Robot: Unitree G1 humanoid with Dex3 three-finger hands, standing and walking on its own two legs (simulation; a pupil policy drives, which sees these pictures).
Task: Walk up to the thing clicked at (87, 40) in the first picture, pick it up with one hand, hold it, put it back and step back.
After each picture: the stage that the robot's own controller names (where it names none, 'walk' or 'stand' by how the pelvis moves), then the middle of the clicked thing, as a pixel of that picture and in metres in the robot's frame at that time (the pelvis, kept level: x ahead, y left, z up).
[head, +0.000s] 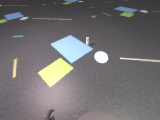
stand; (87, 41) +1.76 +0.18 -0.65
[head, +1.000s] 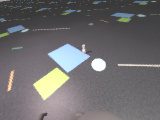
walk; (83, 49) +1.62 +0.35 -0.64
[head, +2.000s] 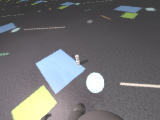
walk; (77, 60) +1.08 +0.40 -0.65
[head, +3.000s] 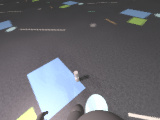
walk; (76, 76) +0.69 +0.30 -0.64
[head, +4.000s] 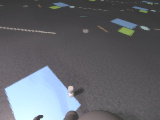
stand; (70, 92) +0.47 +0.21 -0.63
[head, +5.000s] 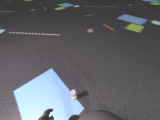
stand; (73, 95) +0.41 +0.23 -0.65
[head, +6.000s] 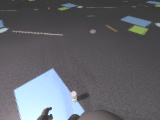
stand; (74, 97) +0.39 +0.22 -0.64
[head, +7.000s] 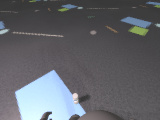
stand; (75, 99) +0.38 +0.20 -0.66
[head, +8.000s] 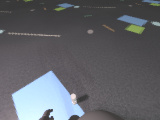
stand; (73, 99) +0.36 +0.21 -0.66
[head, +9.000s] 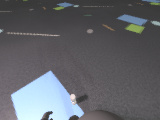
stand; (73, 99) +0.35 +0.22 -0.66
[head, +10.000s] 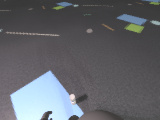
stand; (72, 99) +0.35 +0.22 -0.66
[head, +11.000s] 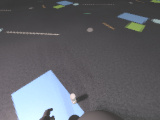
go down; (73, 99) +0.35 +0.22 -0.66
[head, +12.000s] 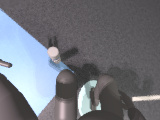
go down; (55, 56) +0.42 +0.29 -0.24
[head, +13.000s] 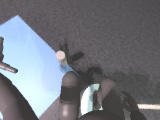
approach; (62, 59) +0.42 +0.28 -0.27
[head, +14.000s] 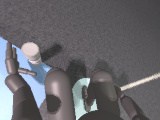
close in; (34, 56) +0.39 +0.33 -0.15
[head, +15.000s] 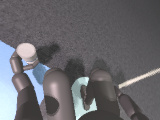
close; (30, 57) +0.38 +0.33 -0.15
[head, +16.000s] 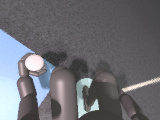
lift; (38, 65) +0.31 +0.31 -0.14
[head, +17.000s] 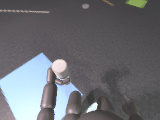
lift; (63, 74) +0.31 +0.19 +0.04
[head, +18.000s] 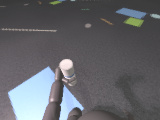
hold; (69, 74) +0.32 +0.16 +0.05
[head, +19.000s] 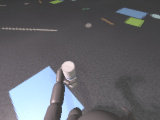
hold; (70, 76) +0.31 +0.16 +0.04
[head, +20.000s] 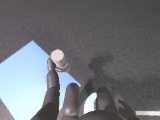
crouch; (62, 63) +0.39 +0.22 -0.05
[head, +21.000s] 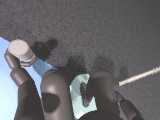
lower; (27, 55) +0.38 +0.33 -0.17
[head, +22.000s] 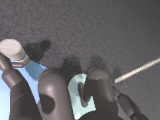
lower; (19, 56) +0.39 +0.35 -0.15
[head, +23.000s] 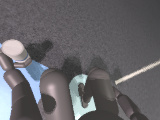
lower; (21, 56) +0.38 +0.35 -0.15
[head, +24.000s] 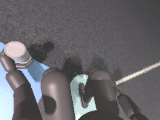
lower; (23, 57) +0.37 +0.35 -0.15
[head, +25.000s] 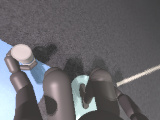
loosen; (27, 59) +0.36 +0.34 -0.15
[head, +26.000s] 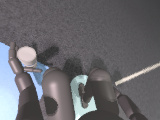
withdraw; (29, 60) +0.36 +0.32 -0.16
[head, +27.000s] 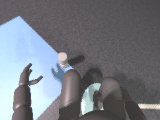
walk; (63, 61) +0.40 +0.28 -0.24
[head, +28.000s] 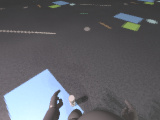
stand; (72, 101) +0.33 +0.20 -0.59
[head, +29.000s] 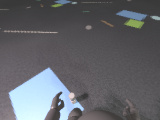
stand; (72, 98) +0.35 +0.22 -0.60
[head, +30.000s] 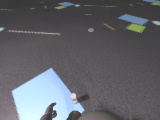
stand; (73, 99) +0.36 +0.21 -0.63
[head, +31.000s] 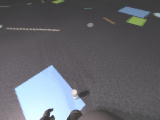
walk; (75, 94) +0.37 +0.21 -0.65
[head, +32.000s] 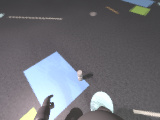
walk; (80, 76) +0.59 +0.17 -0.63
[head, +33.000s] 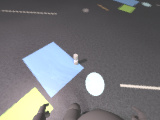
walk; (75, 59) +0.88 +0.27 -0.64
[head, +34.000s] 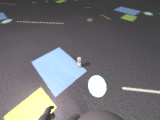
stand; (79, 62) +0.97 +0.25 -0.65
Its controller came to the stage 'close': yes
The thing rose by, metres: 0.68
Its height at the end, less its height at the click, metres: +0.00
